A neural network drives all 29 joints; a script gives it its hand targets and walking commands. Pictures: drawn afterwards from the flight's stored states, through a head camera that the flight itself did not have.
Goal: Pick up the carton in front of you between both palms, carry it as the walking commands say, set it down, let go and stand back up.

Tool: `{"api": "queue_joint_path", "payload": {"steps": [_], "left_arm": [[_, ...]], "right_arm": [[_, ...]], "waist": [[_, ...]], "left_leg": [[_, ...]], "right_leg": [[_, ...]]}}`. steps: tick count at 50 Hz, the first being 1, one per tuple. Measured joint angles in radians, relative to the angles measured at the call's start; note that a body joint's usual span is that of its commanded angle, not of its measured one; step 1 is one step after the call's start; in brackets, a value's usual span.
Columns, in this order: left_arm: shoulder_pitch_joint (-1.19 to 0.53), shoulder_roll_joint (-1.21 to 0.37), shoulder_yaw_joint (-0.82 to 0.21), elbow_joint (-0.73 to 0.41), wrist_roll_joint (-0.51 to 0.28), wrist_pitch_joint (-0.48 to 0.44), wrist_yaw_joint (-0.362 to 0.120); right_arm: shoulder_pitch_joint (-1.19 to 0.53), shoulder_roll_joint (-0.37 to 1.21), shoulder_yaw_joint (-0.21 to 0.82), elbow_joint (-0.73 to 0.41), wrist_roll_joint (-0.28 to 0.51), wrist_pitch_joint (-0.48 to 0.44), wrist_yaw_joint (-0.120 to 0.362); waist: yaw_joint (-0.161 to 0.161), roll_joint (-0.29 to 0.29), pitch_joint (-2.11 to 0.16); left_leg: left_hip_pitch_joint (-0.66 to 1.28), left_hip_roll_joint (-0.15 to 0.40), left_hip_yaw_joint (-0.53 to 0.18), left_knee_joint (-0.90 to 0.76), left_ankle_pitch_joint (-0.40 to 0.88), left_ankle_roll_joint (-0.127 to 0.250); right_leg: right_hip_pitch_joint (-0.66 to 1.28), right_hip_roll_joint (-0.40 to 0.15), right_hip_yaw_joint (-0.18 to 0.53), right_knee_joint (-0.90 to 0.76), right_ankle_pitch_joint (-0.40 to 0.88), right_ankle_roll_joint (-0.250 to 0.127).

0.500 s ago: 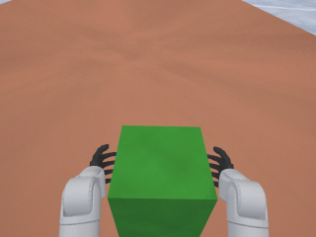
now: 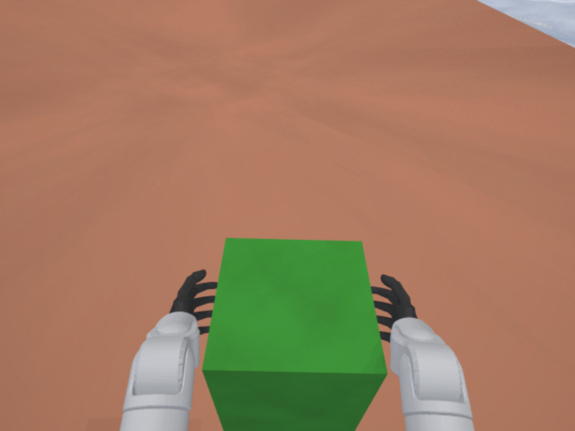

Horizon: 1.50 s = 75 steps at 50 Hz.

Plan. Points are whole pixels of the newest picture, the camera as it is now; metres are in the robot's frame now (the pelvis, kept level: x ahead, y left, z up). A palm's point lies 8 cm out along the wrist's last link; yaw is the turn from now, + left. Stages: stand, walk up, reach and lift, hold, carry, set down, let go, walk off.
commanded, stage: carry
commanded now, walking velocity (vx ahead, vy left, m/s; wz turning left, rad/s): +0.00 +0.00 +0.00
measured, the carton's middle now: (291, 339) +0.30 +0.00 -0.04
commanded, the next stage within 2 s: hold in 0.94 s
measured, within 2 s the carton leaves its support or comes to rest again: neither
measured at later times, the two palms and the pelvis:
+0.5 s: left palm (179, 345) +0.24 +0.15 +0.05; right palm (409, 349) +0.24 -0.15 +0.05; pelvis -0.05 +0.00 +0.00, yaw +0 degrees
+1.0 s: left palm (180, 357) +0.23 +0.14 +0.05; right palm (415, 362) +0.23 -0.15 +0.04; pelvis -0.06 -0.01 +0.01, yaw +0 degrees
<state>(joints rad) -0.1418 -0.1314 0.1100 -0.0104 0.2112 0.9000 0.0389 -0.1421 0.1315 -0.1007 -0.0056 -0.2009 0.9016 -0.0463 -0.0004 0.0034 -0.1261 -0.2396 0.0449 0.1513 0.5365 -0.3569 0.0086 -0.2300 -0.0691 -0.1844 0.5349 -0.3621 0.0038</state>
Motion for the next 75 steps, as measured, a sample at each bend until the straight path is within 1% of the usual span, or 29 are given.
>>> {"api": "queue_joint_path", "payload": {"steps": [8, 11, 14, 17, 21, 27, 30, 39, 49, 50, 51, 52, 53, 54, 55, 59, 62, 64, 66, 68, 72, 75], "left_arm": [[-0.063, -0.009, 0.059, 0.22, 0.048, -0.165, -0.015], [-0.091, -0.014, 0.084, 0.263, 0.056, -0.215, -0.016], [-0.108, -0.018, 0.097, 0.266, 0.055, -0.239, -0.015], [-0.11, -0.018, 0.095, 0.239, 0.045, -0.234, -0.014], [-0.095, -0.015, 0.081, 0.201, 0.035, -0.198, -0.012], [-0.088, -0.014, 0.079, 0.223, 0.044, -0.167, -0.016], [-0.084, -0.013, 0.076, 0.226, 0.044, -0.165, -0.015], [-0.081, -0.012, 0.069, 0.178, 0.032, -0.165, -0.012], [-0.084, -0.013, 0.074, 0.207, 0.039, -0.164, -0.014], [-0.085, -0.014, 0.076, 0.205, 0.04, -0.166, -0.015], [-0.082, -0.013, 0.074, 0.198, 0.039, -0.167, -0.015], [-0.078, -0.012, 0.073, 0.192, 0.038, -0.168, -0.015], [-0.074, -0.011, 0.072, 0.185, 0.039, -0.166, -0.016], [-0.071, -0.011, 0.068, 0.182, 0.041, -0.165, -0.019], [-0.071, -0.011, 0.065, 0.182, 0.043, -0.166, -0.02], [-0.09, -0.014, 0.071, 0.215, 0.058, -0.172, -0.022], [-0.144, -0.026, 0.118, 0.276, 0.079, -0.187, -0.029], [-0.215, -0.047, 0.199, 0.353, 0.113, -0.213, -0.041], [-0.302, -0.065, 0.297, 0.441, 0.156, -0.25, -0.048], [-0.389, -0.063, 0.363, 0.513, 0.188, -0.287, -0.05], [-0.534, -0.06, 0.453, 0.598, 0.244, -0.35, -0.048], [-0.608, -0.066, 0.515, 0.638, 0.291, -0.388, -0.049]], "right_arm": [[-0.063, 0.009, -0.056, 0.218, -0.05, -0.161, 0.014], [-0.091, 0.014, -0.082, 0.261, -0.059, -0.212, 0.017], [-0.106, 0.017, -0.096, 0.265, -0.059, -0.239, 0.018], [-0.107, 0.018, -0.093, 0.238, -0.05, -0.235, 0.015], [-0.093, 0.015, -0.075, 0.198, -0.039, -0.196, 0.011], [-0.086, 0.013, -0.072, 0.217, -0.049, -0.161, 0.014], [-0.083, 0.013, -0.07, 0.219, -0.049, -0.158, 0.014], [-0.081, 0.012, -0.063, 0.176, -0.034, -0.162, 0.01], [-0.083, 0.013, -0.067, 0.201, -0.043, -0.158, 0.012], [-0.084, 0.013, -0.069, 0.2, -0.044, -0.161, 0.013], [-0.084, 0.014, -0.067, 0.195, -0.044, -0.161, 0.014], [-0.081, 0.013, -0.061, 0.193, -0.045, -0.163, 0.014], [-0.078, 0.012, -0.055, 0.19, -0.045, -0.165, 0.014], [-0.074, 0.011, -0.055, 0.189, -0.048, -0.168, 0.017], [-0.073, 0.011, -0.059, 0.19, -0.05, -0.17, 0.02], [-0.084, 0.013, -0.073, 0.209, -0.057, -0.172, 0.022], [-0.136, 0.024, -0.114, 0.265, -0.079, -0.183, 0.027], [-0.212, 0.044, -0.194, 0.346, -0.115, -0.208, 0.042], [-0.312, 0.059, -0.291, 0.449, -0.164, -0.245, 0.057], [-0.409, 0.056, -0.365, 0.535, -0.205, -0.286, 0.069], [-0.556, 0.03, -0.457, 0.637, -0.265, -0.358, 0.087], [-0.63, 0.013, -0.503, 0.688, -0.309, -0.396, 0.099]], "waist": [[-0.001, -0.006, 0.025], [0.0, -0.008, 0.037], [0.001, -0.007, 0.043], [0.001, -0.003, 0.043], [0.001, 0.0, 0.027], [0.001, -0.002, 0.01], [0.0, -0.003, 0.018], [-0.002, 0.0, 0.04], [0.0, 0.0, 0.02], [0.0, -0.001, 0.043], [0.006, 0.003, 0.071], [0.009, 0.002, 0.094], [0.007, -0.004, 0.11], [0.003, -0.006, 0.124], [-0.002, -0.005, 0.135], [-0.002, -0.001, 0.166], [0.0, -0.002, 0.186], [0.004, -0.003, 0.203], [0.006, -0.002, 0.225], [0.001, -0.001, 0.259], [-0.007, 0.006, 0.317], [-0.009, 0.011, 0.332]], "left_leg": [[-0.005, 0.002, -0.001, -0.002, 0.036, 0.003], [-0.008, 0.001, -0.001, -0.015, 0.055, 0.005], [-0.015, 0.001, -0.001, -0.025, 0.071, 0.006], [-0.021, 0.001, -0.002, -0.029, 0.081, 0.007], [-0.026, 0.001, -0.003, -0.031, 0.087, 0.007], [-0.028, 0.002, -0.004, -0.03, 0.091, 0.006], [-0.032, 0.002, -0.004, -0.031, 0.096, 0.006], [-0.047, 0.004, -0.005, -0.032, 0.11, 0.006], [-0.045, 0.007, -0.006, -0.031, 0.11, 0.004], [-0.022, 0.005, -0.005, -0.042, 0.115, 0.006], [0.012, -0.005, -0.037, -0.063, 0.153, 0.011], [0.042, -0.016, -0.062, -0.081, 0.146, 0.013], [0.066, -0.027, -0.081, -0.098, 0.139, 0.01], [0.085, -0.033, -0.099, -0.114, 0.147, -0.006], [0.099, -0.035, -0.109, -0.125, 0.158, -0.014], [0.138, -0.034, -0.108, -0.146, 0.171, -0.001], [0.138, -0.033, -0.105, -0.126, 0.169, 0.003], [0.119, -0.039, -0.113, -0.088, 0.158, 0.008], [0.085, -0.056, -0.142, -0.033, 0.143, 0.012], [0.048, -0.065, -0.157, 0.025, 0.124, 0.015], [-0.039, -0.071, -0.164, 0.116, 0.101, 0.012], [-0.134, -0.077, -0.164, 0.169, 0.095, 0.01]], "right_leg": [[-0.005, 0.002, -0.001, 0.0, 0.035, -0.008], [-0.009, 0.003, -0.002, -0.012, 0.053, -0.012], [-0.015, 0.003, -0.003, -0.021, 0.068, -0.014], [-0.021, 0.004, -0.004, -0.025, 0.077, -0.016], [-0.026, 0.004, -0.005, -0.027, 0.083, -0.017], [-0.029, 0.005, -0.006, -0.025, 0.086, -0.018], [-0.032, 0.005, -0.007, -0.026, 0.09, -0.02], [-0.047, 0.007, -0.008, -0.027, 0.103, -0.025], [-0.045, 0.009, -0.008, -0.026, 0.103, -0.027], [-0.022, 0.011, -0.007, -0.037, 0.108, -0.029], [0.005, 0.026, 0.019, -0.053, 0.128, -0.042], [0.033, 0.038, 0.055, -0.074, 0.13, -0.035], [0.057, 0.047, 0.094, -0.096, 0.171, -0.025], [0.079, 0.054, 0.113, -0.111, 0.173, -0.021], [0.097, 0.057, 0.118, -0.123, 0.163, -0.021], [0.134, 0.062, 0.123, -0.143, 0.167, -0.021], [0.133, 0.062, 0.126, -0.123, 0.169, -0.022], [0.112, 0.063, 0.133, -0.084, 0.155, -0.024], [0.077, 0.08, 0.162, -0.029, 0.141, -0.035], [0.041, 0.091, 0.182, 0.027, 0.126, -0.036], [-0.045, 0.102, 0.197, 0.119, 0.101, -0.036], [-0.142, 0.105, 0.208, 0.176, 0.092, -0.029]]}}
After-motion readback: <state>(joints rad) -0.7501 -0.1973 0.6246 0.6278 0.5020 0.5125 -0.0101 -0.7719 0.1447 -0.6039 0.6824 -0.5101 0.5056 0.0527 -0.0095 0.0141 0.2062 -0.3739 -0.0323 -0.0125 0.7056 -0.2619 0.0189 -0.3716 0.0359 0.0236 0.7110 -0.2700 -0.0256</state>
